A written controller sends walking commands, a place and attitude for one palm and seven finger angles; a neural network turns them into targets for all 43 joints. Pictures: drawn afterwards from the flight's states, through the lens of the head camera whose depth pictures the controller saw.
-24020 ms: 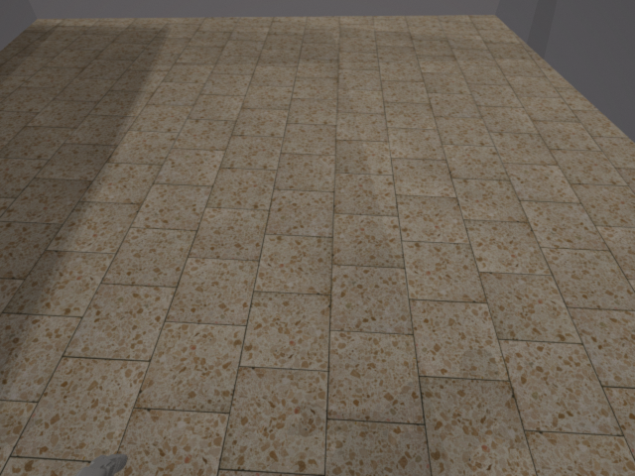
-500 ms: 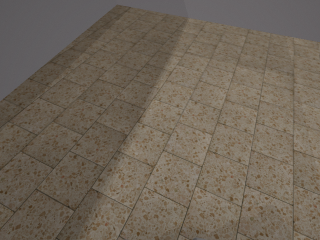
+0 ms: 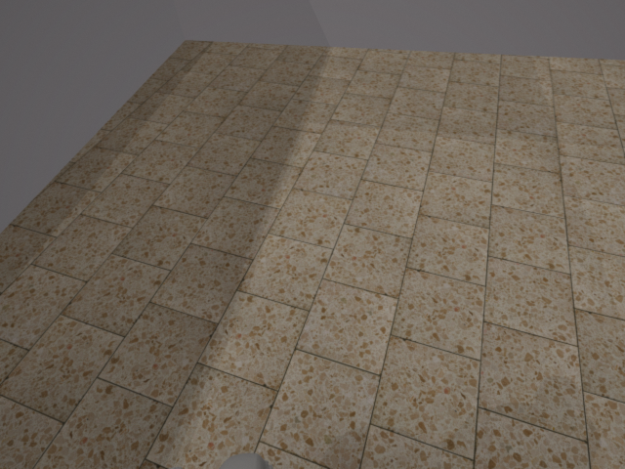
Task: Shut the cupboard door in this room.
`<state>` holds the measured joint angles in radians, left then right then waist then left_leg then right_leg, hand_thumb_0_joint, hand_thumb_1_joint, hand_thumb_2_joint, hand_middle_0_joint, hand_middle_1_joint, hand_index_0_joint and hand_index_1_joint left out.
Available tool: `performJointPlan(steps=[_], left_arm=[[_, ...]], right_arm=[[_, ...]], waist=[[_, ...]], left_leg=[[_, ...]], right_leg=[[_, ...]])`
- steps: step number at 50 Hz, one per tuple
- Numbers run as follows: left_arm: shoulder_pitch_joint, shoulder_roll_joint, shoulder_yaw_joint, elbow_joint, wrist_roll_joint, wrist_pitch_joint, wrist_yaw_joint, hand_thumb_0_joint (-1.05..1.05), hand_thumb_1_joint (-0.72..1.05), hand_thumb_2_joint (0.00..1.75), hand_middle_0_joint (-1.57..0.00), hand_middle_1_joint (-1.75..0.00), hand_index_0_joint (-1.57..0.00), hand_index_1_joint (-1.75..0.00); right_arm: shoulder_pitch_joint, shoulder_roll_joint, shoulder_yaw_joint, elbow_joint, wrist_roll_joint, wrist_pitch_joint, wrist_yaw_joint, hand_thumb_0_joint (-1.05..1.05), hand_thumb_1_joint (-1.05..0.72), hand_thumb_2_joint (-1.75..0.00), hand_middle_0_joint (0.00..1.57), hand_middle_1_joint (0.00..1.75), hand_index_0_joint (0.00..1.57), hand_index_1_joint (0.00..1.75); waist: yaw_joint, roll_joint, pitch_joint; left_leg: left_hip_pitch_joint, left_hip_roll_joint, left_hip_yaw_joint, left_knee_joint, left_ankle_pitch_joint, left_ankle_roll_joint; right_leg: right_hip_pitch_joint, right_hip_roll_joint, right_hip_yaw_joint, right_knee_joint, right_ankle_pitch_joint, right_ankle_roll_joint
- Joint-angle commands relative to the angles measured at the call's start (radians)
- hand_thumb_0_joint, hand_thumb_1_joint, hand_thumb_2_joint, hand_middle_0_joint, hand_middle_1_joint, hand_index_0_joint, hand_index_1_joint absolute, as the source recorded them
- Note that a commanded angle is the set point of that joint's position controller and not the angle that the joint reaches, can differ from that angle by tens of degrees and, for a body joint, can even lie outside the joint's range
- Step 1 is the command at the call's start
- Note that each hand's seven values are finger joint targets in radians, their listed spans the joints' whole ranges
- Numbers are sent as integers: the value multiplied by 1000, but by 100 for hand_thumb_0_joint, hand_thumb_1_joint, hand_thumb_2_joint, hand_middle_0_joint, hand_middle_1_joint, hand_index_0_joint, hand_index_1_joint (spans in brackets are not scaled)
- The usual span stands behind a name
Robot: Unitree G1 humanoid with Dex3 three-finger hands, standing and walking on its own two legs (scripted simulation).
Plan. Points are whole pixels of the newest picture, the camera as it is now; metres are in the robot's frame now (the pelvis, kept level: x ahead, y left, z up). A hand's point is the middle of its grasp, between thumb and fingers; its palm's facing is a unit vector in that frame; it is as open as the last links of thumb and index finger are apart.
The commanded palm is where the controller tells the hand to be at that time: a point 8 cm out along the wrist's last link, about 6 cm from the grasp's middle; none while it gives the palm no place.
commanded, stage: walk to a spot facing it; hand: left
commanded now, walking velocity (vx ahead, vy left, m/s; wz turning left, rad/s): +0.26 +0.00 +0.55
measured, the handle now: out of the picture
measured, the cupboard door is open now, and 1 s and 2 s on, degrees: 77 77 77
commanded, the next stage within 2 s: none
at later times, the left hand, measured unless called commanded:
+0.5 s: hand out of the picture +0.10 +0.24 -0.20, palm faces +0.31 -0.93 -0.19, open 7.4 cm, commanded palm none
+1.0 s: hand (181, 442) +0.18 +0.21 -0.14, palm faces +0.49 -0.82 -0.28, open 7.4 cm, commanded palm none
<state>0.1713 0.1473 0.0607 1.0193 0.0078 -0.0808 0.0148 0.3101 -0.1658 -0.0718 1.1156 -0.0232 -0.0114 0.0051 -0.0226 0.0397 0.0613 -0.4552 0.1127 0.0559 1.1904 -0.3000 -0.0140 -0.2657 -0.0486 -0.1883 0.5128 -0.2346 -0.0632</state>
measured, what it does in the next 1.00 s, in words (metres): walks ahead, turning left: left foot, then right foot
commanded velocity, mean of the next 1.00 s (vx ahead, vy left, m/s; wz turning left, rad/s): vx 0.00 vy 0.00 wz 0.59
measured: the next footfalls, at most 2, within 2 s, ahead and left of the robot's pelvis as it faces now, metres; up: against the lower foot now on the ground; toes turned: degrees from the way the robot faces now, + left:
left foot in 0.38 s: +0.23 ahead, +0.15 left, +0.00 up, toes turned +20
right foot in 0.90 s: +0.25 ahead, -0.09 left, +0.00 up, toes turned +27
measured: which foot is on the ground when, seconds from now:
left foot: up 0.00-0.36, down 0.38-0.90, up 0.92-1.00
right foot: down 0.00-0.38, up 0.40-0.88, down 0.90-1.00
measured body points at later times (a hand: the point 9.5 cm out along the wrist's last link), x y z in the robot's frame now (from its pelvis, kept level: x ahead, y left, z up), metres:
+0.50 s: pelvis +0.14 +0.05 -0.01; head +0.18 +0.09 +0.43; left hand +0.08 +0.29 -0.18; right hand +0.31 -0.16 -0.14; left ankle +0.19 +0.14 -0.74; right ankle +0.10 -0.10 -0.65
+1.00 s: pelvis +0.17 -0.01 +0.00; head +0.21 -0.02 +0.45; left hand +0.16 +0.26 -0.12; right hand +0.34 -0.23 -0.16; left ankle +0.15 +0.11 -0.69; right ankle +0.22 -0.11 -0.74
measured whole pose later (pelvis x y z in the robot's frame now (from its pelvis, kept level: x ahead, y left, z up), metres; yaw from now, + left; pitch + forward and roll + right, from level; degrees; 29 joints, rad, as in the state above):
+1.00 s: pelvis +0.17 -0.01 +0.00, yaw +32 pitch +0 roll +1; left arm 0.15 0.18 0.02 0.84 0.01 0.02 0.02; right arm 0.24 -0.26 -0.12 0.95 -0.02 0.08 0.02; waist -0.05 0.05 0.06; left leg -0.52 -0.08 -0.07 0.93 -0.40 -0.03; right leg -0.24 -0.04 -0.08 0.54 -0.31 -0.02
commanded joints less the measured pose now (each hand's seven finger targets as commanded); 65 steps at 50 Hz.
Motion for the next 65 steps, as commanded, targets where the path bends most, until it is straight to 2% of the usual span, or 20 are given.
performJointPlan(steps=[1, 8, 13, 16, 17, 18, 19, 20, 24, 29, 39, 43, 44, 45, 46, 47, 49, 51, 59, 65], left_arm=[[158, 94, 1, 28, 16, -21, 1, 0, 90, 90, -20, -30, -20, -30], [184, 121, -16, 35, 10, -15, 7, 0, 90, 90, -20, -30, -20, -30], [219, 170, -1, 33, 14, 11, 14, 0, 90, 90, -20, -30, -20, -30], [190, 218, 17, 8, 14, 22, 14, 0, 90, 90, -20, -30, -20, -30], [178, 226, 20, -7, 9, 26, 11, 0, 90, 90, -20, -30, -20, -30], [177, 208, 22, -38, -5, 28, 5, 0, 90, 90, -20, -30, -20, -30], [155, 151, 6, -80, -15, 32, -1, 0, 90, 90, -20, -30, -20, -30], [125, 157, 7, -105, -5, 50, 13, 0, 90, 90, -20, -30, -20, -30], [94, 137, 22, -86, 5, 80, 5, 0, 90, 90, -20, -30, -20, -30], [95, 149, 33, -108, 13, 108, 0, 0, 90, 90, -20, -30, -20, -30], [-66, 159, 23, -228, 4, 100, 7, 0, 90, 90, -20, -30, -20, -30], [41, 176, 27, -211, -7, 95, 12, 0, 90, 90, -20, -30, -20, -30], [87, 204, 32, -203, -4, 87, 15, 0, 90, 90, -20, -30, -20, -30], [107, 283, 47, -206, 11, 79, 22, 0, 90, 90, -20, -30, -20, -30], [54, 319, 43, -232, 15, 80, 24, 0, 90, 90, -20, -30, -20, -30], [9, 289, 42, -244, 5, 74, 27, 0, 90, 90, -20, -30, -20, -30], [-76, 224, 22, -256, 5, 76, 25, 0, 90, 90, -20, -30, -20, -30], [-53, 196, 14, -246, 7, 63, 20, 0, 90, 90, -20, -30, -20, -30], [150, 256, 30, -161, 18, 71, 18, 0, 90, 90, -20, -30, -20, -30], [144, 304, 45, -141, 22, 85, 12, 0, 90, 90, -20, -30, -20, -30]], right_arm=[[31, -16, 0, -58, -5, -5, 11, 0, -90, -90, 20, 30, 20, 30], [-142, -31, 16, -132, 5, 9, 26, 0, -90, -90, 20, 30, 20, 30], [-245, -57, 27, -191, 2, 15, 32, 0, -90, -90, 20, 30, 20, 30], [-144, -99, 15, -189, -2, 10, 22, 0, -90, -90, 20, 30, 20, 30], [-57, -136, 4, -175, -7, 7, 15, 0, -90, -90, 20, 30, 20, 30], [35, -220, -19, -167, -14, -1, 7, 0, -90, -90, 20, 30, 20, 30], [94, -322, -37, -159, 2, 0, 3, 0, -90, -90, 20, 30, 20, 30], [96, -323, -34, -151, 22, 3, -3, 0, -90, -90, 20, 30, 20, 30], [-137, -213, -16, -221, 7, -1, -15, 0, -90, -90, 20, 30, 20, 30], [-156, -214, -25, -240, 6, 4, -4, 0, -90, -90, 20, 30, 20, 30], [-68, -243, -62, -240, -3, 27, -3, 0, -90, -90, 20, 30, 20, 30], [-114, -235, -66, -260, 1, 40, 0, 0, -90, -90, 20, 30, 20, 30], [-125, -211, -65, -270, 9, 41, 3, 0, -90, -90, 20, 30, 20, 30], [-113, -151, -55, -284, 18, 41, 9, 0, -90, -90, 20, 30, 20, 30], [-124, -156, -55, -301, 7, 40, 8, 0, -90, -90, 20, 30, 20, 30], [-128, -194, -60, -283, -4, 51, 7, 0, -90, -90, 20, 30, 20, 30], [-92, -166, -58, -249, -2, 68, 18, 0, -90, -90, 20, 30, 20, 30], [-56, -150, -47, -227, 0, 70, 23, 0, -90, -90, 20, 30, 20, 30], [-230, -147, -19, -258, 8, 69, 20, 0, -90, -90, 20, 30, 20, 30], [-237, -150, -4, -269, 17, 52, 18, 0, -90, -90, 20, 30, 20, 30]], waist=[[16, -136, -29], [25, -166, 34], [49, -166, 13], [-7, -156, -75], [-52, -131, -139], [-89, 42, -241], [-91, 261, -282], [-77, 105, -298], [15, 46, -138], [34, 70, -99], [-21, 104, -144], [25, 112, -177], [50, 52, -183], [59, -176, -174], [51, -304, -106], [40, -310, -67], [-27, -154, 6], [-28, -189, -25], [69, -233, -82], [64, -300, -120]], left_leg=[[-137, 40, -40, -39, 87, -14], [-155, 14, 29, -292, 136, -24], [-102, -21, 82, -446, 84, 5], [88, -78, 111, -573, 87, 33], [253, -93, 110, -663, 221, 47], [510, 67, -71, -694, 643, 123], [617, 326, -393, -700, 1161, 269], [588, 348, -369, -714, 1063, 298], [277, 178, -260, -836, 490, 200], [152, 100, -273, -922, 210, 166], [281, 92, -455, -834, 322, 204], [159, 23, -470, -787, 295, 143], [57, -18, -438, -720, 217, 96], [-157, -136, -280, -525, -33, 13], [-215, -206, -131, -297, -233, -28], [-160, -147, -170, -156, -231, -21], [-140, -119, -146, 1, -121, -31], [-148, -108, -103, 41, -55, -56], [-101, -83, -26, -202, -161, -76], [88, -100, 46, -542, -126, -38]], right_leg=[[103, -275, 175, -308, 204, -38], [181, -263, -4, -264, 574, -27], [288, -299, -34, -161, 709, -16], [295, -311, -63, 77, 850, 10], [225, -285, -86, 249, 791, 43], [8, -189, -105, 493, 427, 104], [-230, -53, -37, 758, -416, 147], [-267, -61, 105, 807, -431, 136], [-251, -93, 170, 707, -222, 148], [-221, -71, 176, 634, -99, 162], [-190, 4, 195, 309, -215, 151], [69, 42, 172, 1, -105, 122], [209, -4, 203, -165, -25, 104], [343, -247, 425, -288, -109, 24], [201, -446, 566, -301, -36, -72], [67, -427, 522, -298, 7, -81], [-6, -313, 343, -243, 131, -52], [89, -258, 206, -176, 359, -28], [282, -309, 142, -106, 575, -58], [256, -330, 85, -24, 564, -39]])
